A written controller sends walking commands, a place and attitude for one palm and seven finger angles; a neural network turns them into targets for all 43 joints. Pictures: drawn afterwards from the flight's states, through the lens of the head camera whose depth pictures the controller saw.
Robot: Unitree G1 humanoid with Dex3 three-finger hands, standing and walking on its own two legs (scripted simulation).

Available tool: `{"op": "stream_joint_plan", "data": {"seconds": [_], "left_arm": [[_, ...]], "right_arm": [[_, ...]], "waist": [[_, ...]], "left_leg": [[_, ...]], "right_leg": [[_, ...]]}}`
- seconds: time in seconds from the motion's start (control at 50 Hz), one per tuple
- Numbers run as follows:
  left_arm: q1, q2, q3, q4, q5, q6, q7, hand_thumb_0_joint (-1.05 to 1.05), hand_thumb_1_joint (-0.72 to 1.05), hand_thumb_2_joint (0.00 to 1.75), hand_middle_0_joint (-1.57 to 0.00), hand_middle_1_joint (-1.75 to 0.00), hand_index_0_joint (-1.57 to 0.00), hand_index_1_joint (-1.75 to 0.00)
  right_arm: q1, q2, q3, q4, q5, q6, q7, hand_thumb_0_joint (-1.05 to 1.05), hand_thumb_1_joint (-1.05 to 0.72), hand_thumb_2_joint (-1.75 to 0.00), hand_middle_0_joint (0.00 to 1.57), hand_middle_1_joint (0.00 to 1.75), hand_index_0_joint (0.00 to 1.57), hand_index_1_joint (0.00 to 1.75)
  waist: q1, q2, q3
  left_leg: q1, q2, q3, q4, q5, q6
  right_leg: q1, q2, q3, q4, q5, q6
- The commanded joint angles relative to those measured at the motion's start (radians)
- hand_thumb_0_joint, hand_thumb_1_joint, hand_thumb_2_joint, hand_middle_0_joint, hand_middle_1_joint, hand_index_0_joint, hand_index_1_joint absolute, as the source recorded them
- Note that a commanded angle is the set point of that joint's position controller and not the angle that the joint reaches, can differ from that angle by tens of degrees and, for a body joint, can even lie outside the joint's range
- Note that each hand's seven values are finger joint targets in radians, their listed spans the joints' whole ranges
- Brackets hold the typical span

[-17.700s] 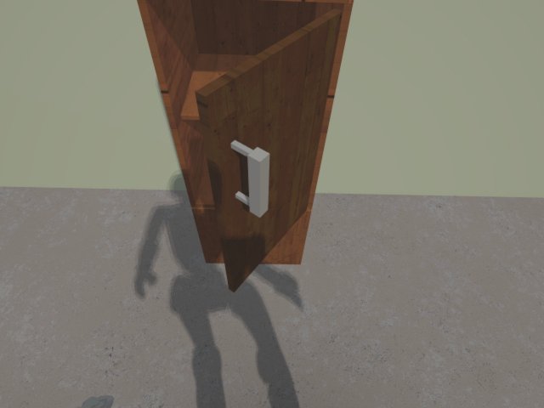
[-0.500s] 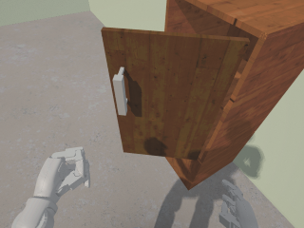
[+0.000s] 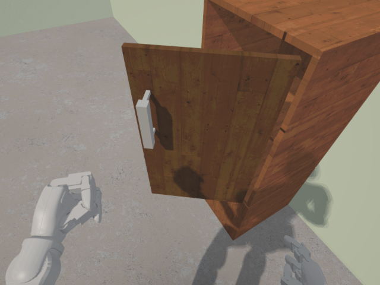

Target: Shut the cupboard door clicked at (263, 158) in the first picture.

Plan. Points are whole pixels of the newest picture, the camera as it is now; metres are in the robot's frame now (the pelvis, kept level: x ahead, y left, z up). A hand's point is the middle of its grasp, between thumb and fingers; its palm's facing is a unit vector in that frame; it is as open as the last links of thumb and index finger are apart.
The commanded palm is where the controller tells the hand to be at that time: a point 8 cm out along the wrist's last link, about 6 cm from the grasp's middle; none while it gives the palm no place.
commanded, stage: raise the hand and make a fist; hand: left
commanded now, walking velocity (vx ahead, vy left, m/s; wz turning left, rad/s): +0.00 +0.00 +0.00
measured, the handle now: (148, 120) +0.47 +0.15 +0.09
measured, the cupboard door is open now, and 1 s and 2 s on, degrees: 53 53 52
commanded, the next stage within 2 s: bring the fist close to the handle in 0.06 s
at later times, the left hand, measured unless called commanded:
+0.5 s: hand (129, 190) +0.27 +0.15 +0.09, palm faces -0.08 -1.00 -0.04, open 3.1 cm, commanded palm +0.25 +0.21 +0.09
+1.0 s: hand (147, 163) +0.32 +0.12 +0.10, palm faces -0.04 -1.00 -0.04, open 3.1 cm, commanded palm +0.31 +0.18 +0.09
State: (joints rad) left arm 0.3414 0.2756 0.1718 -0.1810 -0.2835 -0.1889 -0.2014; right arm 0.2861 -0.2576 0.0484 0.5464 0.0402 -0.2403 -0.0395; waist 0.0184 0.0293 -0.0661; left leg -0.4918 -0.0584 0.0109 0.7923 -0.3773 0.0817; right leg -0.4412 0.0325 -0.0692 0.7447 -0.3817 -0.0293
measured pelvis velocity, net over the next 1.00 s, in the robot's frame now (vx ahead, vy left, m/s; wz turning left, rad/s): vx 0.01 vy -0.02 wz -0.01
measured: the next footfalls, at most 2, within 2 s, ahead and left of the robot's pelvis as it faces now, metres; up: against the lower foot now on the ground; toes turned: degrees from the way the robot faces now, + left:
none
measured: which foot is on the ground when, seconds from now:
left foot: down 0.00-1.00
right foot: down 0.00-1.00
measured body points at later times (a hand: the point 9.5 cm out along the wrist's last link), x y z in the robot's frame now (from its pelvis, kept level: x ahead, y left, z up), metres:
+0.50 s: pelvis +0.00 -0.03 +0.00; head +0.02 -0.04 +0.45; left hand +0.27 +0.20 +0.09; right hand +0.17 -0.26 -0.08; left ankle +0.02 +0.06 -0.71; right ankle +0.00 -0.11 -0.71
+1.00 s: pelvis +0.01 -0.02 +0.00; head +0.04 -0.03 +0.45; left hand +0.32 +0.17 +0.11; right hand +0.17 -0.26 -0.09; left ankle +0.02 +0.06 -0.71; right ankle +0.00 -0.11 -0.71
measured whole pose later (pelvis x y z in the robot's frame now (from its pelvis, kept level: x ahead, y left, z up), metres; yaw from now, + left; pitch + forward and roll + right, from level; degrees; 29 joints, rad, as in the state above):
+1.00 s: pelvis +0.01 -0.02 +0.00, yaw -1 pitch +6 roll +0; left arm -0.05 0.21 0.08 0.13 -0.20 -0.18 -0.11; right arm 0.25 -0.26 0.04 0.58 0.05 -0.17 -0.03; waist 0.00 0.03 -0.06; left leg -0.50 -0.05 0.02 0.78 -0.38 0.05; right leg -0.47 0.04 -0.06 0.76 -0.40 -0.06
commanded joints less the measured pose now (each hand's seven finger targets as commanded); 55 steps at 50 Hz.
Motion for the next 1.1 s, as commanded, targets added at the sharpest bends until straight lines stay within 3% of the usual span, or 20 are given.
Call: {"op": "stream_joint_plan", "data": {"seconds": [0.0, 0.08, 0.18, 0.24, 0.28, 0.32, 0.4, 0.48, 0.54, 0.58, 0.6, 0.66, 0.68, 0.74, 0.78, 0.84, 0.88, 0.92, 1.02, 1.08], "left_arm": [[-0.097, 0.073, 0.022, -0.104, -0.015, -0.045, -0.035, 0.00, 0.90, 0.90, -1.30, -1.50, -1.30, -1.50], [-0.088, 0.128, 0.051, -0.120, -0.017, 0.024, -0.072, 0.00, 0.90, 0.90, -1.30, -1.50, -1.30, -1.50], [-0.245, 0.184, 0.128, -0.228, -0.040, -0.037, -0.020, 0.00, 0.90, 0.90, -1.30, -1.50, -1.30, -1.50], [-0.298, 0.140, 0.101, -0.170, -0.036, -0.085, 0.003, 0.00, 0.90, 0.90, -1.30, -1.50, -1.30, -1.50], [-0.296, 0.139, 0.092, -0.102, -0.032, -0.083, -0.005, 0.00, 0.90, 0.90, -1.30, -1.50, -1.30, -1.50], [-0.319, 0.100, 0.024, -0.030, -0.020, -0.055, -0.035, 0.00, 0.90, 0.90, -1.30, -1.50, -1.30, -1.50], [-0.377, 0.111, 0.009, 0.041, -0.012, 0.022, -0.065, 0.00, 0.90, 0.90, -1.30, -1.50, -1.30, -1.50], [-0.470, 0.231, 0.154, 0.028, -0.025, 0.014, -0.024, 0.00, 0.90, 0.90, -1.30, -1.50, -1.30, -1.50], [-0.478, 0.174, 0.134, 0.002, -0.024, -0.036, 0.010, 0.00, 0.90, 0.90, -1.30, -1.50, -1.30, -1.50], [-0.473, 0.180, 0.136, 0.035, -0.013, -0.052, 0.026, 0.00, 0.90, 0.90, -1.30, -1.50, -1.30, -1.50], [-0.469, 0.132, 0.086, 0.056, -0.003, -0.055, 0.021, 0.00, 0.90, 0.90, -1.30, -1.50, -1.30, -1.50], [-0.430, 0.103, 0.044, 0.123, 0.009, -0.028, -0.002, 0.00, 0.90, 0.90, -1.30, -1.50, -1.30, -1.50], [-0.420, 0.096, 0.032, 0.143, 0.012, -0.014, -0.010, 0.00, 0.90, 0.90, -1.30, -1.50, -1.30, -1.50], [-0.492, 0.058, -0.020, 0.101, 0.011, 0.010, -0.020, 0.00, 0.90, 0.90, -1.30, -1.50, -1.30, -1.50], [-0.554, 0.116, 0.033, 0.066, 0.011, -0.001, 0.005, 0.00, 0.90, 0.90, -1.30, -1.50, -1.30, -1.50], [-0.657, 0.087, 0.009, 0.019, 0.030, -0.045, 0.054, 0.00, 0.90, 0.90, -1.30, -1.50, -1.30, -1.50], [-0.684, 0.102, 0.008, 0.007, 0.053, -0.071, 0.091, 0.00, 0.90, 0.90, -1.30, -1.50, -1.30, -1.50], [-0.665, 0.065, -0.023, 0.055, 0.068, -0.073, 0.107, 0.00, 0.90, 0.90, -1.30, -1.50, -1.30, -1.50], [-0.715, 0.061, -0.029, 0.283, 0.081, 0.006, 0.098, 0.00, 0.90, 0.90, -1.30, -1.50, -1.30, -1.50], [-0.803, 0.062, -0.027, 0.301, 0.077, 0.032, 0.099, 0.00, 0.90, 0.90, -1.30, -1.50, -1.30, -1.50]], "right_arm": [[-0.082, -0.132, -0.052, -0.137, 0.012, -0.049, -0.001, 0.00, -0.90, -0.90, 0.20, 0.30, 0.20, 0.30], [-0.091, -0.138, -0.056, -0.159, 0.016, -0.045, -0.011, 0.00, -0.90, -0.90, 0.20, 0.30, 0.20, 0.30], [-0.106, -0.124, -0.045, -0.156, 0.004, -0.040, -0.024, 0.00, -0.90, -0.90, 0.20, 0.30, 0.20, 0.30], [-0.109, -0.115, -0.042, -0.137, 0.006, -0.046, -0.022, 0.00, -0.90, -0.90, 0.20, 0.30, 0.20, 0.30], [-0.101, -0.123, -0.045, -0.123, 0.009, -0.045, -0.019, 0.00, -0.90, -0.90, 0.20, 0.30, 0.20, 0.30], [-0.097, -0.128, -0.045, -0.121, 0.016, -0.042, -0.019, 0.00, -0.90, -0.90, 0.20, 0.30, 0.20, 0.30], [-0.093, -0.135, -0.047, -0.130, 0.023, -0.032, -0.026, 0.00, -0.90, -0.90, 0.20, 0.30, 0.20, 0.30], [-0.105, -0.132, -0.048, -0.130, 0.014, -0.015, -0.030, 0.00, -0.90, -0.90, 0.20, 0.30, 0.20, 0.30], [-0.113, -0.112, -0.042, -0.133, 0.012, -0.016, -0.018, 0.00, -0.90, -0.90, 0.20, 0.30, 0.20, 0.30], [-0.099, -0.117, -0.045, -0.121, 0.010, -0.014, -0.011, 0.00, -0.90, -0.90, 0.20, 0.30, 0.20, 0.30], [-0.101, -0.114, -0.045, -0.119, 0.011, -0.013, -0.006, 0.00, -0.90, -0.90, 0.20, 0.30, 0.20, 0.30], [-0.082, -0.126, -0.054, -0.117, 0.015, -0.001, 0.002, 0.00, -0.90, -0.90, 0.20, 0.30, 0.20, 0.30], [-0.076, -0.132, -0.057, -0.119, 0.016, 0.004, 0.003, 0.00, -0.90, -0.90, 0.20, 0.30, 0.20, 0.30], [-0.081, -0.132, -0.059, -0.132, 0.020, 0.011, 0.001, 0.00, -0.90, -0.90, 0.20, 0.30, 0.20, 0.30], [-0.082, -0.136, -0.062, -0.125, 0.015, 0.016, -0.005, 0.00, -0.90, -0.90, 0.20, 0.30, 0.20, 0.30], [-0.093, -0.120, -0.056, -0.118, 0.011, 0.014, -0.005, 0.00, -0.90, -0.90, 0.20, 0.30, 0.20, 0.30], [-0.088, -0.122, -0.058, -0.104, 0.005, 0.015, -0.003, 0.00, -0.90, -0.90, 0.20, 0.30, 0.20, 0.30], [-0.085, -0.114, -0.056, -0.098, 0.005, 0.020, 0.005, 0.00, -0.90, -0.90, 0.20, 0.30, 0.20, 0.30], [-0.081, -0.127, -0.052, -0.085, 0.014, 0.062, 0.007, 0.00, -0.90, -0.90, 0.20, 0.30, 0.20, 0.30], [-0.084, -0.129, -0.053, -0.093, 0.014, 0.081, 0.002, 0.00, -0.90, -0.90, 0.20, 0.30, 0.20, 0.30]], "waist": [[-0.019, 0.018, -0.080], [-0.006, -0.004, -0.116], [-0.007, -0.015, -0.138], [-0.020, 0.033, -0.123], [-0.026, 0.006, -0.117], [-0.038, -0.001, -0.104], [-0.029, -0.022, -0.125], [0.000, -0.074, -0.207], [0.013, 0.008, -0.250], [0.005, -0.023, -0.240], [-0.002, 0.000, -0.216], [-0.011, -0.019, -0.179], [-0.016, -0.069, -0.172], [-0.026, -0.041, -0.181], [-0.023, -0.063, -0.210], [-0.030, -0.008, -0.239], [-0.033, 0.001, -0.263], [-0.034, 0.009, -0.258], [-0.046, -0.068, -0.165], [-0.042, -0.055, -0.204]], "left_leg": [[0.072, 0.064, -0.110, -0.148, 0.139, -0.069], [0.059, 0.052, -0.098, -0.138, 0.137, -0.052], [0.061, 0.049, -0.089, -0.122, 0.153, -0.048], [0.063, 0.047, -0.083, -0.113, 0.123, -0.050], [0.044, 0.048, -0.082, -0.104, 0.110, -0.047], [0.030, 0.045, -0.077, -0.102, 0.096, -0.044], [0.015, 0.042, -0.071, -0.098, 0.107, -0.038], [0.008, 0.043, -0.061, -0.088, 0.163, -0.042], [0.053, 0.040, -0.047, -0.105, 0.234, -0.047], [0.051, 0.044, -0.047, -0.101, 0.250, -0.046], [0.054, 0.042, -0.042, -0.103, 0.262, -0.045], [0.056, 0.044, -0.039, -0.107, 0.247, -0.043], [0.051, 0.046, -0.041, -0.101, 0.250, -0.039], [0.074, 0.044, -0.043, -0.109, 0.244, -0.036], [0.086, 0.046, -0.046, -0.104, 0.249, -0.036], [0.128, 0.048, -0.052, -0.117, 0.253, -0.039], [0.152, 0.054, -0.058, -0.109, 0.282, -0.040], [0.157, 0.055, -0.057, -0.113, 0.285, -0.043], [0.081, 0.049, -0.053, -0.131, 0.191, -0.042], [0.102, 0.047, -0.051, -0.131, 0.211, -0.041]], "right_leg": [[-0.010, -0.006, 0.019, -0.090, 0.151, -0.009], [0.037, -0.015, 0.045, -0.109, 0.161, -0.004], [0.052, -0.014, 0.059, -0.107, 0.155, -0.003], [0.014, -0.014, 0.064, -0.104, 0.121, -0.003], [0.017, -0.017, 0.077, -0.113, 0.108, -0.001], [0.012, -0.026, 0.090, -0.127, 0.097, 0.004], [0.049, -0.045, 0.124, -0.150, 0.100, 0.013], [0.138, -0.060, 0.160, -0.141, 0.173, 0.024], [0.159, -0.051, 0.128, -0.100, 0.311, 0.015], [0.153, -0.046, 0.119, -0.091, 0.349, 0.019], [0.139, -0.047, 0.117, -0.087, 0.378, 0.021], [0.101, -0.042, 0.105, -0.097, 0.364, 0.024], [0.106, -0.044, 0.109, -0.100, 0.369, 0.032], [0.089, -0.040, 0.096, -0.105, 0.346, 0.024], [0.102, -0.037, 0.098, -0.104, 0.338, 0.021], [0.075, -0.029, 0.075, -0.085, 0.315, 0.008], [0.065, -0.024, 0.069, -0.070, 0.320, 0.004], [0.055, -0.023, 0.063, -0.068, 0.321, 0.002], [0.040, -0.027, 0.071, -0.108, 0.254, 0.009], [0.061, -0.029, 0.074, -0.111, 0.274, 0.007]]}}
